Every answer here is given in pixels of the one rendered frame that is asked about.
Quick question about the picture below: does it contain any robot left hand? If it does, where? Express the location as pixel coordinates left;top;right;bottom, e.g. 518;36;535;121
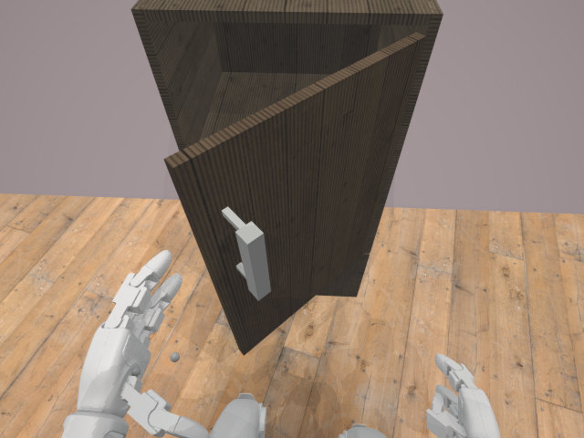
77;250;210;438

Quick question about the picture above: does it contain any robot right hand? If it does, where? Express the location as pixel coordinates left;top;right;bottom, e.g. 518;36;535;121
426;353;501;438

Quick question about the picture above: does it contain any handle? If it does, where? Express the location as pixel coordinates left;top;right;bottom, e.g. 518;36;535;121
222;206;271;301

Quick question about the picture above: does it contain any robot left thigh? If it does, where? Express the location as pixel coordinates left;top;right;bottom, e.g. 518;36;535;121
210;399;266;438

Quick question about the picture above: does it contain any robot left forearm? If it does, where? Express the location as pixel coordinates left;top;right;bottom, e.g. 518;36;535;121
61;412;129;438

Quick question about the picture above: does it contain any cupboard door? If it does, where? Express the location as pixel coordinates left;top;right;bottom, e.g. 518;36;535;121
164;32;426;355

